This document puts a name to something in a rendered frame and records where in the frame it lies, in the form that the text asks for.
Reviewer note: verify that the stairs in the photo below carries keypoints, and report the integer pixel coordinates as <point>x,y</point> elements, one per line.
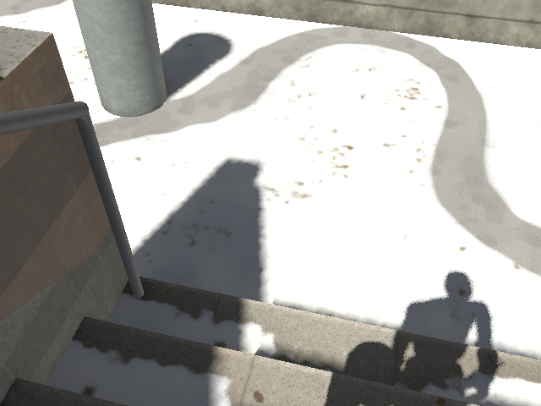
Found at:
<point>183,346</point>

